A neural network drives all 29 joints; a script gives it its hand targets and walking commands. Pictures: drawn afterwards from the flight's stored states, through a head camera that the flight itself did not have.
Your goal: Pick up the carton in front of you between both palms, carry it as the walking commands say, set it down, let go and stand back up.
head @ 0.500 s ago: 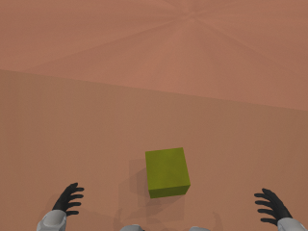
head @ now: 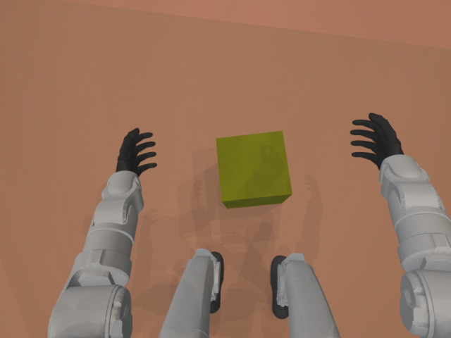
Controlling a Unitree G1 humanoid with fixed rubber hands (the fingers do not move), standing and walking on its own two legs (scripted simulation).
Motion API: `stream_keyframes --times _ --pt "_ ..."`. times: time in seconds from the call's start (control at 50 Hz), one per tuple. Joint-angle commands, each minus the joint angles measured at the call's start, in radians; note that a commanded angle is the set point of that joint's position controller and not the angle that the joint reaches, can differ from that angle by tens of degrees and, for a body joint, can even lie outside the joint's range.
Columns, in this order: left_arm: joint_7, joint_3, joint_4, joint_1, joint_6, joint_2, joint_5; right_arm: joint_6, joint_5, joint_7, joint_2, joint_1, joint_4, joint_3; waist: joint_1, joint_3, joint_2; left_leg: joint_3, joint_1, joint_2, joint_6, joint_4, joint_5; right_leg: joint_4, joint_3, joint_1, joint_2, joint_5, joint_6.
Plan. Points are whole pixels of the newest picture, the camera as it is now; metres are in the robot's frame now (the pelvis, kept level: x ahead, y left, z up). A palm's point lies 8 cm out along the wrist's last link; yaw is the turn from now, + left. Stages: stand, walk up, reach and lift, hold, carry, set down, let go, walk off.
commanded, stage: reach and lift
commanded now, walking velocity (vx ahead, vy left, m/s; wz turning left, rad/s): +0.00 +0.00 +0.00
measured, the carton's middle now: (252, 173) +0.48 +0.00 -0.55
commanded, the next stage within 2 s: none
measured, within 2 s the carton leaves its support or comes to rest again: leaves its support in 2.00 s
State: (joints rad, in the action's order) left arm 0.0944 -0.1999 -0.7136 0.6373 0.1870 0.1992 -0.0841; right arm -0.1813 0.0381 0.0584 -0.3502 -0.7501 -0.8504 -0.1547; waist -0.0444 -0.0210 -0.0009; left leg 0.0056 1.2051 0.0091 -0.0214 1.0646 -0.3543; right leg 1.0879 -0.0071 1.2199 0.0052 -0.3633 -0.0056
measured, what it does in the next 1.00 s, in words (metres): lowers itself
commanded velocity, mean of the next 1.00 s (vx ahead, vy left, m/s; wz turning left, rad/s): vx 0.00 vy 0.00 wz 0.00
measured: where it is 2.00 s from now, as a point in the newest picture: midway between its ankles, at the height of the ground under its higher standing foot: (245, 295)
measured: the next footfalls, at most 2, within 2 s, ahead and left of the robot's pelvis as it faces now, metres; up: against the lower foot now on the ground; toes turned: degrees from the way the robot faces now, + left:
none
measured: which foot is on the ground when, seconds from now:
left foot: down 0.00-1.00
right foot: down 0.00-1.00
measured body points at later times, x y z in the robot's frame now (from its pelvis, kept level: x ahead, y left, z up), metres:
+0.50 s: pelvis -0.01 -0.01 -0.06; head +0.31 -0.03 +0.26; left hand +0.48 +0.19 -0.19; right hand +0.54 -0.19 -0.19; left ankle +0.07 +0.13 -0.64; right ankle +0.07 -0.11 -0.64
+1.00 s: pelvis -0.06 +0.01 -0.26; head +0.31 +0.00 +0.00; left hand +0.47 +0.20 -0.43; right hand +0.52 -0.19 -0.43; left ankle +0.07 +0.13 -0.64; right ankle +0.07 -0.11 -0.64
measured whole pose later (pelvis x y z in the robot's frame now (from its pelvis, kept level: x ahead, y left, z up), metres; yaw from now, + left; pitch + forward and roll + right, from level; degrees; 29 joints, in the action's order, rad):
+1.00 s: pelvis -0.06 +0.01 -0.26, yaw +2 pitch +42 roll +3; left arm 0.19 -0.17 -0.96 1.29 0.10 0.23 -0.22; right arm -0.09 0.21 -0.03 -0.48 -1.43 -1.15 -0.04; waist -0.05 -0.21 -0.02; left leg 0.01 2.24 -0.02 -0.03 1.99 -0.50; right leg 2.02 -0.05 2.26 0.00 -0.51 0.01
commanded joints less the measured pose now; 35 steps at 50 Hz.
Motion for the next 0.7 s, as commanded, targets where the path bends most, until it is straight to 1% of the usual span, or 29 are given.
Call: stream_keyframes --times 0.0,0.08,0.12,0.16,0.2,0.26,0.3,0.38,0.44,0.5,0.54,0.58,0.64,0.68 --pt "0.027 -0.076 0.032 0.444 0.011 0.129 -0.003 -0.011 0.007 0.000 -0.162 -0.514 -0.006 -0.027 -0.021 0.775 0.063 0.052 -0.188 -0.057 -0.034 -0.085 0.083 -0.108 0.000 -0.357 -0.045 0.090 0.029" --pt "0.029 -0.107 -0.027 0.646 0.031 0.103 0.009 -0.028 0.001 0.005 -0.174 -0.722 -0.111 -0.034 -0.028 0.794 0.063 0.072 -0.119 -0.058 -0.035 -0.067 -0.043 -0.108 0.008 -0.272 -0.050 -0.067 0.025" --pt "0.030 -0.129 -0.046 0.716 0.035 0.094 0.027 -0.030 -0.014 0.005 -0.178 -0.799 -0.148 -0.046 -0.034 0.828 0.060 0.079 -0.098 -0.061 -0.036 -0.054 -0.062 -0.096 0.010 -0.254 -0.054 -0.090 0.022" --pt "0.034 -0.159 -0.058 0.746 0.032 0.089 0.054 -0.028 -0.041 0.003 -0.182 -0.837 -0.175 -0.063 -0.039 0.883 0.060 0.085 -0.091 -0.065 -0.038 -0.041 -0.044 -0.082 0.008 -0.254 -0.057 -0.066 0.022" --pt "0.037 -0.194 -0.064 0.740 0.019 0.083 0.085 -0.016 -0.077 -0.001 -0.183 -0.842 -0.188 -0.088 -0.042 0.951 0.067 0.089 -0.087 -0.072 -0.040 -0.033 0.008 -0.068 0.002 -0.273 -0.059 0.000 0.026" --pt "0.032 -0.224 -0.051 0.685 -0.016 0.053 0.120 0.013 -0.120 -0.004 -0.158 -0.813 -0.159 -0.114 -0.042 1.047 0.094 0.086 -0.059 -0.080 -0.037 -0.015 0.147 -0.033 -0.010 -0.326 -0.067 0.182 0.032" --pt "0.019 -0.240 -0.042 0.646 -0.045 0.030 0.138 0.036 -0.139 -0.006 -0.117 -0.790 -0.144 -0.128 -0.044 1.054 0.114 0.085 0.011 -0.086 -0.034 0.010 0.220 0.002 -0.017 -0.330 -0.069 0.291 0.035" --pt "-0.004 -0.270 -0.046 0.581 -0.102 0.001 0.166 0.082 -0.162 -0.017 -0.038 -0.726 -0.129 -0.155 -0.041 0.988 0.134 0.078 0.217 -0.084 -0.034 0.102 0.283 0.104 -0.033 -0.234 -0.063 0.432 0.035" --pt "-0.011 -0.266 -0.079 0.540 -0.141 0.000 0.165 0.109 -0.162 -0.037 -0.001 -0.648 -0.135 -0.157 -0.029 0.954 0.131 0.069 0.355 -0.079 -0.036 0.197 0.305 0.203 -0.051 -0.119 -0.053 0.501 0.033" --pt "-0.008 -0.231 -0.089 0.527 -0.165 0.010 0.128 0.129 -0.135 -0.058 -0.013 -0.610 -0.120 -0.144 -0.014 0.996 0.114 0.058 0.410 -0.078 -0.042 0.303 0.348 0.306 -0.056 -0.004 -0.051 0.532 0.033" --pt "0.003 -0.198 -0.087 0.532 -0.176 0.023 0.093 0.142 -0.098 -0.070 -0.039 -0.622 -0.095 -0.117 -0.011 1.053 0.095 0.054 0.411 -0.080 -0.044 0.377 0.380 0.376 -0.051 0.069 -0.054 0.525 0.034" --pt "0.020 -0.153 -0.066 0.543 -0.183 0.041 0.052 0.151 -0.047 -0.081 -0.075 -0.642 -0.066 -0.072 -0.010 1.132 0.078 0.051 0.392 -0.080 -0.048 0.444 0.412 0.447 -0.044 0.094 -0.053 0.530 0.033" --pt "0.046 -0.085 -0.025 0.570 -0.180 0.080 -0.022 0.156 0.031 -0.098 -0.134 -0.672 -0.028 -0.009 -0.004 1.260 0.084 0.048 0.358 -0.082 -0.054 0.538 0.435 0.550 -0.029 0.085 -0.056 0.531 0.032" --pt "0.062 -0.047 -0.008 0.601 -0.167 0.101 -0.067 0.150 0.076 -0.107 -0.168 -0.708 -0.011 0.025 0.002 1.307 0.093 0.051 0.337 -0.083 -0.051 0.600 0.411 0.610 -0.014 0.107 -0.056 0.484 0.032"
